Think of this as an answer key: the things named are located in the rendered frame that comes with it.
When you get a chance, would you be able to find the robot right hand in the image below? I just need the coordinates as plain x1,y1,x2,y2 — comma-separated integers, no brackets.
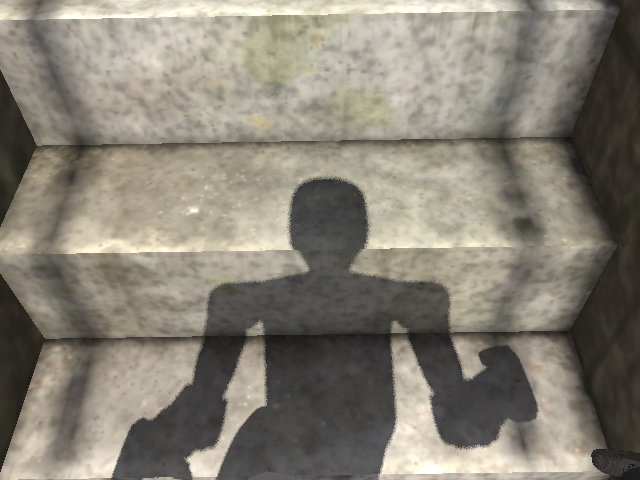
591,449,640,480

